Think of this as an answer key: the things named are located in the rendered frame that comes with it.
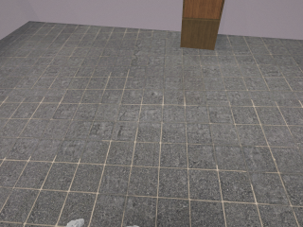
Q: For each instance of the cupboard door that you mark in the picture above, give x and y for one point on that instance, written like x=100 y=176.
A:
x=207 y=9

